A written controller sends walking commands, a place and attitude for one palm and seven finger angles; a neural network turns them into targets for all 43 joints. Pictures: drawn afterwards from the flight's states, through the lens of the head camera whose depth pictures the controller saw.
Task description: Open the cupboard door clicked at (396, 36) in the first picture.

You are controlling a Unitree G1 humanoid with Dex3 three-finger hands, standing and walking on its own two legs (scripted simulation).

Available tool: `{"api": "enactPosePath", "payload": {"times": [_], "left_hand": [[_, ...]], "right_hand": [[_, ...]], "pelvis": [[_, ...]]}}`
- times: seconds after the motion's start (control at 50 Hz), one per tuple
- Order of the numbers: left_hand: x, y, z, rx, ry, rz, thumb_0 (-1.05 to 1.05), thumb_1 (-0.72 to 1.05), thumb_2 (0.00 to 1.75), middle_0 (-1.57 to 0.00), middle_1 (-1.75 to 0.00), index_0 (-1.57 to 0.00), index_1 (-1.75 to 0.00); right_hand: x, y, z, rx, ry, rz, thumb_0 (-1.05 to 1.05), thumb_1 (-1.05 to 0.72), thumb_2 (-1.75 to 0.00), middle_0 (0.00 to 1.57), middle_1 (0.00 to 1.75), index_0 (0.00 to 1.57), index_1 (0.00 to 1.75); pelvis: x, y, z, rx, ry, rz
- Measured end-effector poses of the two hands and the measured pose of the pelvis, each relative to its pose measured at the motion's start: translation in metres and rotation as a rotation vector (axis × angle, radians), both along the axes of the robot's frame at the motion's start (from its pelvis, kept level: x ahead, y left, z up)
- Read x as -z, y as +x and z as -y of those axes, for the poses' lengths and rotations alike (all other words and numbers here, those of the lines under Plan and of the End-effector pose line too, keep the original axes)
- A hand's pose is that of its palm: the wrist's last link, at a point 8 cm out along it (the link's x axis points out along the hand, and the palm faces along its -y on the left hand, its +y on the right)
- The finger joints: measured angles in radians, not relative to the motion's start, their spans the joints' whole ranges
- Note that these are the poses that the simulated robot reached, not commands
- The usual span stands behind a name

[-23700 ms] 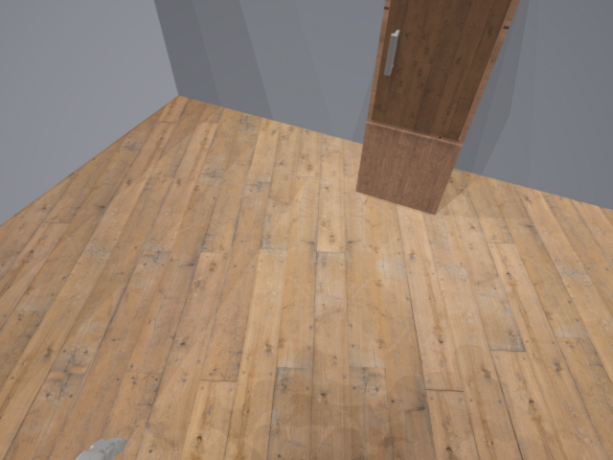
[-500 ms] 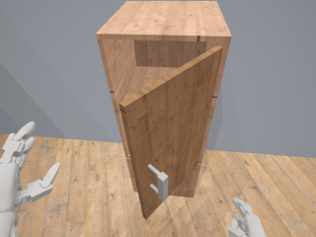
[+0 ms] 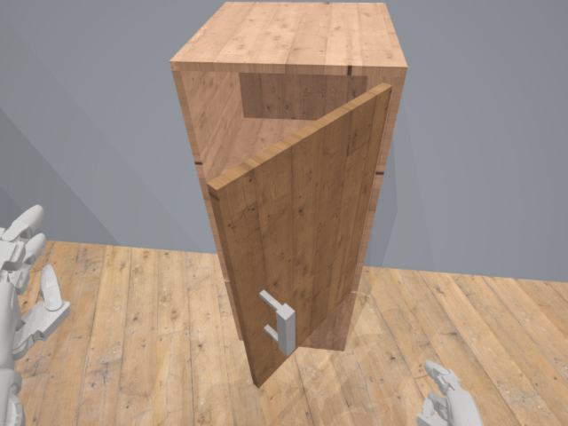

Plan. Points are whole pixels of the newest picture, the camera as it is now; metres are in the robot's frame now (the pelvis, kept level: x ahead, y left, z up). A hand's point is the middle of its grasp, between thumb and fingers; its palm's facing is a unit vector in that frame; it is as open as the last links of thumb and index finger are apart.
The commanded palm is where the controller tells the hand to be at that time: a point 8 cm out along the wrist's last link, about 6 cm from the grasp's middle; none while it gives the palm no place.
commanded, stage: step back with the hand held close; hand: left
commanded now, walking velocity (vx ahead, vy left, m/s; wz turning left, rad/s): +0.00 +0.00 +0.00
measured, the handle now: (277, 323) +0.31 +0.06 -0.07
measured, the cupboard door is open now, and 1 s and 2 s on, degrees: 52 52 52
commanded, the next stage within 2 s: stop stepping back and stand still in 1.36 s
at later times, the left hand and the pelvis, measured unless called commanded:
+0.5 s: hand (64, 310) +0.18 +0.26 +0.15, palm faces +0.32 -0.78 -0.53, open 7.4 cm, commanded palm +0.12 +0.30 +0.17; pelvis -0.03 +0.01 +0.00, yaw -2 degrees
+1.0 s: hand out of the picture +0.07 +0.29 +0.15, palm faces +0.46 -0.76 -0.47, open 7.4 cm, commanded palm +0.01 +0.33 +0.17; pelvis -0.12 +0.02 -0.02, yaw +2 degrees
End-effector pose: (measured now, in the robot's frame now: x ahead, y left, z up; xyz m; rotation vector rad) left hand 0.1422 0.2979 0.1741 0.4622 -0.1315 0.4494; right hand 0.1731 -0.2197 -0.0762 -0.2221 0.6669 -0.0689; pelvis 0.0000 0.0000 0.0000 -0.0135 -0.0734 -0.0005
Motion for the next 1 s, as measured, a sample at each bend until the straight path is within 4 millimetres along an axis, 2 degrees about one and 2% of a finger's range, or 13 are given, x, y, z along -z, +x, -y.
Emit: {"api": "enactPosePath", "payload": {"times": [0.1, 0.22, 0.34, 0.48, 0.58, 0.7, 0.86, 1.0], "left_hand": [[0.002, -0.001, 0.002, -0.009, -0.009, -0.005, 0.01, 0.89, 0.89, -0.21, -0.3, -0.21, -0.3], [-0.001, 0.008, -0.001, 0.004, 0.053, -0.006, 0.01, 0.89, 0.89, -0.21, -0.3, -0.21, -0.3], [0.008, 0.014, 0.009, 0.088, 0.069, -0.085, 0.01, 0.89, 0.89, -0.21, -0.3, -0.21, -0.3], [-0.003, 0.005, 0.001, 0.133, 0.136, -0.051, 0.01, 0.89, 0.89, -0.21, -0.3, -0.21, -0.3], [-0.002, -0.011, -0.01, 0.118, 0.131, -0.017, 0.01, 0.89, 0.89, -0.21, -0.3, -0.21, -0.3], [0.005, -0.039, -0.017, 0.114, 0.131, -0.001, 0.01, 0.89, 0.89, -0.21, -0.3, -0.21, -0.3], [-0.002, -0.082, -0.027, 0.04, 0.195, 0.07, 0.01, 0.89, 0.89, -0.21, -0.3, -0.21, -0.3], [0.002, -0.113, -0.023, 0.041, 0.142, 0.094, 0.01, 0.89, 0.89, -0.21, -0.3, -0.21, -0.3]], "right_hand": [[0.001, 0.0, 0.002, 0.002, 0.009, 0.002, 0.02, -0.9, -0.89, 0.2, 0.3, 0.2, 0.3], [0.001, -0.004, 0.008, 0.021, 0.003, -0.028, 0.02, -0.9, -0.89, 0.2, 0.3, 0.2, 0.3], [0.002, -0.018, 0.021, 0.094, -0.024, -0.067, 0.02, -0.9, -0.89, 0.2, 0.3, 0.2, 0.3], [-0.001, -0.041, 0.025, 0.158, -0.045, -0.088, 0.02, -0.9, -0.89, 0.2, 0.3, 0.2, 0.3], [-0.005, -0.058, 0.02, 0.165, -0.054, -0.076, 0.02, -0.9, -0.89, 0.2, 0.3, 0.2, 0.3], [-0.006, -0.079, 0.008, 0.137, -0.07, -0.054, 0.02, -0.9, -0.89, 0.2, 0.3, 0.2, 0.3], [0.009, -0.099, -0.007, 0.053, -0.064, -0.064, 0.02, -0.9, -0.89, 0.2, 0.3, 0.2, 0.3], [0.011, -0.117, -0.013, 0.018, -0.059, -0.073, 0.02, -0.9, -0.89, 0.2, 0.3, 0.2, 0.3]], "pelvis": [[-0.001, -0.003, 0.003, 0.001, 0.001, 0.004], [-0.001, -0.008, 0.005, 0.005, -0.01, -0.041], [-0.001, -0.013, -0.001, 0.024, -0.003, -0.075], [0.002, -0.026, -0.007, 0.035, -0.002, -0.082], [0.003, -0.042, -0.014, 0.034, -0.008, -0.078], [0.008, -0.064, -0.022, 0.025, -0.013, -0.069], [0.017, -0.092, -0.02, -0.038, -0.023, -0.066], [0.017, -0.116, -0.02, -0.042, -0.036, -0.064]]}}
